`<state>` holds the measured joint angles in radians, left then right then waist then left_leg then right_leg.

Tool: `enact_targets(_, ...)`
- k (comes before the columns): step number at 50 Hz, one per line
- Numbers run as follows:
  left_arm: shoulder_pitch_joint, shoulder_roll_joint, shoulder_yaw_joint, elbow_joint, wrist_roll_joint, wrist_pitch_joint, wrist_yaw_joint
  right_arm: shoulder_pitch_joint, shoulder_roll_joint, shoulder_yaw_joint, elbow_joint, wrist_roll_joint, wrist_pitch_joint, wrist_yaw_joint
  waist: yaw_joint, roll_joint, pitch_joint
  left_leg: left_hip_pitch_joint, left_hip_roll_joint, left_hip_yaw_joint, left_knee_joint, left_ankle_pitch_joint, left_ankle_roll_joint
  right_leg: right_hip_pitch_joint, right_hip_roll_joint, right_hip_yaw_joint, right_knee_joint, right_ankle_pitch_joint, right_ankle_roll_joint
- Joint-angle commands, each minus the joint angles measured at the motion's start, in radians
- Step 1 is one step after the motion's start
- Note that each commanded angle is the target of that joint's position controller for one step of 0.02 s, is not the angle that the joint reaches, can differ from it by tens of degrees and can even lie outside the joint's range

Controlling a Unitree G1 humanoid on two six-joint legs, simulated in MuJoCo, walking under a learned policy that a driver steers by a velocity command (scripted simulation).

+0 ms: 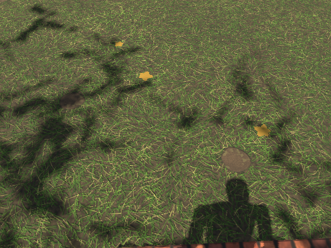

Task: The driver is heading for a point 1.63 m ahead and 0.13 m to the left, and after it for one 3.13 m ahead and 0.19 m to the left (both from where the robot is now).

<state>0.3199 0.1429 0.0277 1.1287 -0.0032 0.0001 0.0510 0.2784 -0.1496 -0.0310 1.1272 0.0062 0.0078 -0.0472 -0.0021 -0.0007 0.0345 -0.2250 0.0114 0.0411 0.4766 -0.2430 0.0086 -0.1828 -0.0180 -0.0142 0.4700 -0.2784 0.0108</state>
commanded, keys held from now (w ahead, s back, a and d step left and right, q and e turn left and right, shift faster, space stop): no key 0.18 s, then w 0.82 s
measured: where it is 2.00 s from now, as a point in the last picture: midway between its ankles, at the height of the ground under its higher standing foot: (202, 181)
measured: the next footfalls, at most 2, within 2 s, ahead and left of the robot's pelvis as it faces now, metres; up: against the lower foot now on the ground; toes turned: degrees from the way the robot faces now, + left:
left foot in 0.88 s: +0.41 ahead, +0.08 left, +0.00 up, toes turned +1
right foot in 1.54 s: +0.78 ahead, -0.28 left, -0.17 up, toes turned -4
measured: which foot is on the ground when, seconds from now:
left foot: down 0.00-0.46, up 0.48-0.86, down 0.88-1.00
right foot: down 0.00-0.88, up 0.90-1.00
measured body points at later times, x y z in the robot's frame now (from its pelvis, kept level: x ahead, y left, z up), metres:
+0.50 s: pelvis +0.06 -0.03 -0.01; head +0.06 -0.05 +0.44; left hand +0.04 +0.21 -0.16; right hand +0.01 -0.28 -0.17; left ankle +0.00 +0.11 -0.72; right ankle +0.02 -0.13 -0.74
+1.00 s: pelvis +0.30 -0.01 -0.02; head +0.33 -0.01 +0.43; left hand +0.29 +0.24 -0.16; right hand +0.42 -0.27 -0.14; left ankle +0.37 +0.08 -0.74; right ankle +0.15 -0.14 -0.62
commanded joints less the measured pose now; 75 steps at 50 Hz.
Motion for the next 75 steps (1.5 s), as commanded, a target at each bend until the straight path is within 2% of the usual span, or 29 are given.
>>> enact_targets(1, 0.089, 0.077, 0.011, -0.006, 0.000, -0.003, 0.002, 0.070, -0.081, -0.011, -0.012, 0.000, -0.004, -0.003, 0.000, 0.000, 0.036, 0.023, 0.028, -0.032, -0.080, 0.114, 0.026, -0.068, -0.013, 0.012, -0.088, 0.107, -0.025)
enact_targets(9, 0.099, 0.075, 0.010, -0.009, -0.001, -0.003, 0.002, 0.080, -0.080, -0.009, -0.016, 0.001, -0.004, -0.003, 0.000, 0.000, 0.036, 0.024, 0.027, -0.032, -0.076, 0.123, 0.026, -0.067, -0.012, 0.011, -0.085, 0.116, -0.024)
enact_targets(12, 0.112, 0.085, 0.018, -0.010, -0.014, -0.001, 0.009, 0.105, -0.108, -0.023, -0.011, 0.016, 0.000, -0.009, -0.005, 0.015, 0.052, -0.024, 0.008, -0.029, -0.067, -0.370, 0.063, -0.126, 0.030, -0.028, -0.023, -0.300, -0.059)
enact_targets(17, 0.018, 0.029, 0.008, -0.083, -0.018, -0.060, -0.017, 0.227, -0.190, -0.058, -0.012, 0.025, -0.046, 0.005, -0.053, 0.177, 0.113, -0.008, 0.315, -0.505, -0.279, -0.624, 0.241, -0.346, 0.013, -0.045, 0.326, -0.182, -0.091)
enact_targets(19, 0.012, 0.048, 0.016, -0.101, -0.026, -0.075, -0.032, 0.147, -0.184, -0.055, -0.052, 0.008, -0.063, 0.009, -0.015, 0.151, 0.106, -0.072, 0.346, -0.533, -0.301, -0.554, 0.249, -0.342, -0.030, 0.009, 0.429, -0.254, -0.118)
enact_targets(21, 0.103, 0.043, 0.019, -0.079, -0.032, -0.087, -0.034, 0.011, -0.184, -0.051, -0.098, 0.036, -0.064, 0.016, 0.069, 0.149, 0.101, -0.194, 0.259, -0.352, -0.250, -0.444, 0.168, -0.135, -0.033, -0.011, 0.146, -0.216, -0.145)
enact_targets(23, 0.277, 0.076, 0.043, 0.006, -0.017, -0.085, -0.028, -0.026, -0.167, -0.048, -0.113, 0.040, -0.056, 0.021, 0.125, 0.043, 0.065, -0.360, 0.104, -0.132, -0.016, -0.284, 0.089, 0.183, 0.024, -0.036, -0.003, -0.016, -0.110)
enact_targets(25, 0.472, 0.234, 0.074, 0.013, -0.005, -0.098, -0.039, -0.054, -0.065, -0.022, -0.171, 0.034, -0.093, 0.030, 0.158, -0.366, -0.005, -0.676, -0.053, -0.026, 0.610, -0.276, 0.039, 0.347, -0.376, 0.694, -0.298, -0.230, -0.294)
enact_targets(27, 0.319, 0.129, 0.036, -0.026, 0.001, -0.121, -0.046, -0.063, -0.100, -0.025, -0.178, 0.052, -0.119, 0.041, 0.070, -0.118, 0.095, -0.813, 0.044, -0.119, 0.839, -0.135, 0.082, 0.294, -0.363, 0.607, -0.267, -0.190, -0.278)
enact_targets(29, 0.225, 0.116, 0.020, -0.057, 0.000, -0.115, -0.061, -0.056, -0.131, -0.037, -0.164, 0.025, -0.126, 0.047, 0.032, -0.052, 0.084, -0.758, 0.096, -0.104, 0.754, 0.018, 0.085, 0.243, -0.277, 0.381, -0.274, 0.033, -0.216)
enact_targets(31, 0.245, 0.073, 0.003, -0.054, 0.004, -0.099, -0.055, -0.071, -0.129, -0.043, -0.167, 0.024, -0.115, 0.060, 0.027, -0.085, 0.072, -0.665, 0.104, -0.065, 0.640, 0.081, 0.065, 0.200, -0.212, 0.233, -0.284, 0.219, -0.177)
enact_targets(36, 0.260, 0.157, 0.007, -0.075, 0.014, -0.088, -0.021, -0.313, -0.068, -0.010, -0.263, 0.019, -0.096, 0.069, 0.064, -0.082, 0.120, -0.498, 0.039, 0.021, 0.234, 0.253, 0.034, 0.076, -0.163, 0.091, -0.321, 0.393, -0.165)
enact_targets(40, 0.268, 0.180, 0.022, -0.064, 0.000, -0.100, -0.026, -0.396, -0.108, -0.012, -0.327, 0.034, -0.098, 0.092, 0.049, -0.124, 0.111, -0.314, 0.003, 0.030, 0.140, 0.293, 0.058, 0.063, -0.176, 0.044, -0.341, 0.449, -0.173)
enact_targets(41, 0.255, 0.180, 0.026, -0.065, -0.002, -0.100, -0.027, -0.378, -0.131, -0.019, -0.332, 0.033, -0.098, 0.094, 0.026, -0.122, 0.095, -0.286, -0.006, 0.026, 0.122, 0.261, 0.074, 0.111, -0.188, 0.039, -0.303, 0.549, -0.166)
enact_targets(42, 0.196, 0.196, 0.035, -0.080, 0.026, -0.102, -0.029, -0.175, -0.183, -0.048, -0.260, 0.024, -0.105, 0.099, -0.068, -0.135, -0.023, -0.086, -0.025, 0.009, 0.289, 0.352, 0.104, 0.116, -0.223, 0.005, -0.180, 0.846, -0.155)
enact_targets(43, 0.132, 0.209, 0.042, -0.104, 0.013, -0.099, -0.028, 0.052, -0.238, -0.078, -0.183, 0.018, -0.107, 0.096, -0.170, -0.143, -0.123, 0.124, -0.063, 0.009, 0.324, 0.289, 0.122, 0.075, -0.180, -0.021, -0.006, 0.943, -0.130)
enact_targets(44, 0.111, 0.219, 0.040, -0.101, -0.010, -0.090, -0.029, 0.073, -0.247, -0.087, -0.196, 0.027, -0.102, 0.086, -0.215, -0.150, -0.118, 0.177, -0.065, 0.027, 0.104, 0.094, 0.147, 0.052, -0.126, -0.036, 0.179, 0.851, -0.101)
enact_targets(45, 0.194, 0.122, 0.015, -0.105, 0.014, -0.088, -0.040, 0.147, -0.338, -0.106, -0.192, 0.007, -0.100, 0.077, -0.188, 0.061, -0.212, 0.448, 0.159, -0.244, 0.110, 0.108, 0.245, -0.181, -0.068, -0.031, 0.566, 0.509, -0.078)
enact_targets(46, 0.362, -0.003, -0.017, -0.067, 0.007, -0.110, -0.058, 0.141, -0.306, -0.080, -0.201, 0.000, -0.103, 0.086, -0.080, 0.248, -0.360, 0.612, 0.343, -0.654, 0.013, 0.076, 0.402, -0.414, 0.094, 0.100, 0.908, -0.320, -0.052)
enact_targets(47, 0.274, 0.068, 0.009, -0.092, -0.039, -0.135, -0.063, 0.156, -0.244, -0.068, -0.181, 0.006, -0.108, 0.096, -0.115, 0.233, -0.307, 0.530, 0.351, -0.791, -0.178, 0.003, 0.400, -0.535, 0.088, 0.183, 1.029, -0.292, -0.072)
enact_targets(48, 0.130, 0.146, 0.028, -0.150, -0.061, -0.140, -0.054, 0.060, -0.203, -0.056, -0.193, 0.014, -0.115, 0.101, -0.090, 0.140, -0.140, 0.361, 0.333, -0.659, -0.203, 0.035, 0.353, -0.585, 0.027, 0.146, 1.036, -0.199, -0.084)
enact_targets(49, 0.074, 0.172, 0.036, -0.172, -0.048, -0.129, -0.042, -0.048, -0.164, -0.039, -0.219, 0.010, -0.121, 0.106, -0.051, 0.040, -0.078, 0.171, 0.318, -0.522, -0.218, 0.173, 0.327, -0.521, -0.029, 0.128, 0.995, -0.098, -0.082)
enact_targets(51, 0.121, 0.150, 0.048, -0.170, -0.026, -0.089, -0.026, -0.103, -0.125, -0.024, -0.218, -0.009, -0.131, 0.109, 0.022, 0.045, -0.065, -0.027, 0.253, -0.365, -0.266, 0.179, 0.292, -0.371, -0.106, 0.130, 0.887, -0.036, -0.082)
enact_targets(55, 0.015, 0.157, 0.065, -0.227, -0.015, -0.062, -0.024, -0.029, -0.185, -0.026, -0.192, 0.006, -0.129, 0.069, 0.038, 0.023, 0.018, -0.075, 0.207, -0.256, -0.346, 0.199, 0.286, -0.426, -0.153, 0.109, 0.580, 0.072, -0.053)
enact_targets(59, -0.022, 0.136, 0.062, -0.221, -0.004, -0.062, -0.059, 0.076, -0.224, -0.045, -0.170, -0.013, -0.112, 0.048, 0.013, 0.022, -0.043, -0.022, 0.190, -0.169, -0.267, 0.247, 0.271, -0.431, -0.138, 0.066, 0.508, 0.332, -0.033)
enact_targets(61, -0.263, 0.187, 0.077, -0.323, -0.028, -0.086, -0.067, 0.225, -0.186, -0.037, -0.124, 0.012, -0.125, 0.029, -0.065, 0.058, 0.037, 0.259, 0.249, -0.295, -0.258, 0.058, 0.255, -0.804, -0.169, 0.144, 0.408, 0.371, -0.047)
enact_targets(64, -0.347, 0.176, 0.067, -0.348, 0.001, -0.119, -0.088, 0.220, -0.213, -0.041, -0.150, 0.015, -0.122, -0.016, -0.073, 0.041, 0.063, 0.190, 0.210, -0.219, -0.164, -0.004, 0.211, -0.722, -0.146, 0.117, 0.185, 0.577, -0.034)
enact_targets(70, -0.424, 0.139, 0.035, -0.381, -0.013, -0.098, -0.137, 0.223, -0.203, -0.038, -0.192, 0.020, -0.100, -0.002, -0.106, 0.067, 0.098, 0.035, 0.200, -0.157, 0.036, -0.132, 0.148, -0.509, -0.109, 0.083, 0.097, 0.648, -0.072)
enact_targets(75, -0.170, 0.222, 0.056, -0.269, -0.030, -0.092, -0.143, 0.210, -0.224, -0.046, -0.209, 0.017, -0.062, 0.005, -0.026, 0.043, -0.010, 0.159, 0.176, -0.124, 0.457, 0.047, 0.063, -0.220, -0.131, 0.061, -0.086, 0.738, -0.055)
Velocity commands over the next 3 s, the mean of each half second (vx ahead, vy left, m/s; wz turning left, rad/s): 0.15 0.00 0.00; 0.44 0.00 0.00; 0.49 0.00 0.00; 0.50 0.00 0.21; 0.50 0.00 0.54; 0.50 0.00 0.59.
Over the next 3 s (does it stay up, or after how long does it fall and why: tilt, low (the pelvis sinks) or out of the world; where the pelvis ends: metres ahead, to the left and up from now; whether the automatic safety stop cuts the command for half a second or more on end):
stays up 1.41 0.01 -0.18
